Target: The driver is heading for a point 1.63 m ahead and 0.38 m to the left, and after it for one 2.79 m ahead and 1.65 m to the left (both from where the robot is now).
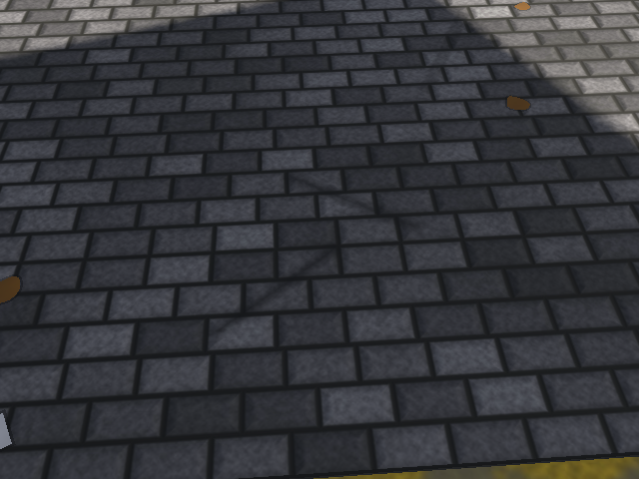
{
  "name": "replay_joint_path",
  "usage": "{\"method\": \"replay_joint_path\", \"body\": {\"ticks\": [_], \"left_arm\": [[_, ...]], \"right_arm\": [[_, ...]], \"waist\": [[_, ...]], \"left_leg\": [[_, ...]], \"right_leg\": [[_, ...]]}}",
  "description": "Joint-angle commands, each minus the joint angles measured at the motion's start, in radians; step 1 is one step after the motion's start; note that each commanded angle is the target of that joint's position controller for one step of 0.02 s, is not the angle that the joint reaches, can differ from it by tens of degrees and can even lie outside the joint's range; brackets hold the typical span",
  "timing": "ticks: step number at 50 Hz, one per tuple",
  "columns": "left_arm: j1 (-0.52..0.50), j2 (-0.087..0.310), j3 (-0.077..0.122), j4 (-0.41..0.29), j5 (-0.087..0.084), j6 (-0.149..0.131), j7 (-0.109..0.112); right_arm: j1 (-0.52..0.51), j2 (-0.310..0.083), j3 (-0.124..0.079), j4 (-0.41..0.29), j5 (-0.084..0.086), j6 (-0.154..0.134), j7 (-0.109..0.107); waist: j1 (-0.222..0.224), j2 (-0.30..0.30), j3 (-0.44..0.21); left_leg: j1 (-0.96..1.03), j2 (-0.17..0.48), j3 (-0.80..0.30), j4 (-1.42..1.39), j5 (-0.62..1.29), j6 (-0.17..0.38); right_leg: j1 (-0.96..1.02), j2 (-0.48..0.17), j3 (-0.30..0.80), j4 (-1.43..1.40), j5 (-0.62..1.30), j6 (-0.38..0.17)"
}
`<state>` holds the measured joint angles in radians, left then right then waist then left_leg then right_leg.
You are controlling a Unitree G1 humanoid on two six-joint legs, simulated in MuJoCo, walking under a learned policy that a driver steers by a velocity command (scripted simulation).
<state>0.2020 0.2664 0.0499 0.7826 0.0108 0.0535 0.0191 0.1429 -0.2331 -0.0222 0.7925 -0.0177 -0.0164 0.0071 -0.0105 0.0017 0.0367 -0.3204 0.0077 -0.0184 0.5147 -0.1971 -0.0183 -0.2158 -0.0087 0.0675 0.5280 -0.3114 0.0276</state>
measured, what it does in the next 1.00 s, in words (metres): stands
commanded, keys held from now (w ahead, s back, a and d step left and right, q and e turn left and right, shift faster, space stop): no key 0.82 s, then w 0.18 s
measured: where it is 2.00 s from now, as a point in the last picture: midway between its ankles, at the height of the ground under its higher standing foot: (326, 435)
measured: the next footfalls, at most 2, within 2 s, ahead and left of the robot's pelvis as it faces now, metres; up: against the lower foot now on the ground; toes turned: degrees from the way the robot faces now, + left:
right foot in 1.54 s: +0.47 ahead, -0.11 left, +0.00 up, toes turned -1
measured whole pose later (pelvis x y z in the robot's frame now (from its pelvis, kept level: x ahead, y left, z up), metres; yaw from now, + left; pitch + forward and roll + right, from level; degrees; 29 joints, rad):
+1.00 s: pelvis +0.04 +0.00 +0.00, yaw +1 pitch -1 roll +0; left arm 0.36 0.22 0.04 1.04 -0.02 -0.03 0.04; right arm 0.24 -0.23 -0.05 1.09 0.02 -0.03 -0.02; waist 0.01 -0.01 -0.01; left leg -0.31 0.01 0.02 0.72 -0.43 0.03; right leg -0.10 0.00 0.04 0.50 -0.39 -0.02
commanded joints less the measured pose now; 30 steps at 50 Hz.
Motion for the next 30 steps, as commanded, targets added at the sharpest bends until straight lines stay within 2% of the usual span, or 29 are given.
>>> {"method": "replay_joint_path", "body": {"ticks": [1,3,6,16,30], "left_arm": [[-0.024,0.085,0.018,-0.049,0.013,-0.028,-0.004],[-0.015,0.1,0.019,-0.037,0.009,-0.049,-0.002],[0.027,0.093,0.015,-0.011,0.002,-0.063,0.004],[0.06,0.072,0.008,0.053,-0.005,-0.069,0.008],[0.084,0.057,-0.001,0.155,-0.007,-0.07,0.01]], "right_arm": [[-0.035,-0.116,-0.03,-0.049,-0.007,-0.018,-0.003],[-0.022,-0.119,-0.032,-0.033,0.001,-0.011,-0.015],[-0.006,-0.115,-0.035,-0.006,0.006,-0.009,-0.022],[0.011,-0.12,-0.045,0.094,0.014,0.007,-0.036],[0.024,-0.115,-0.045,0.209,0.017,0.021,-0.053]], "waist": [[-0.012,-0.07,-0.051],[-0.011,-0.062,-0.023],[-0.005,-0.053,-0.029],[0.002,-0.01,-0.032],[0.001,-0.01,-0.015]], "left_leg": [[0.129,0.024,-0.014,-0.05,-0.016,-0.001],[0.127,0.031,-0.024,-0.042,0.046,0.01],[0.135,0.033,-0.025,-0.036,0.094,0.012],[0.163,0.034,-0.027,-0.036,0.173,-0.003],[0.173,0.031,-0.021,-0.052,0.17,-0.003]], "right_leg": [[-0.105,-0.07,0.077,-0.157,-0.064,-0.072],[-0.108,-0.057,0.063,-0.146,0.006,-0.05],[-0.083,-0.048,0.05,-0.125,0.078,-0.043],[-0.038,-0.031,0.027,-0.114,0.185,-0.046],[-0.022,-0.014,0.0,-0.134,0.2,-0.043]]}}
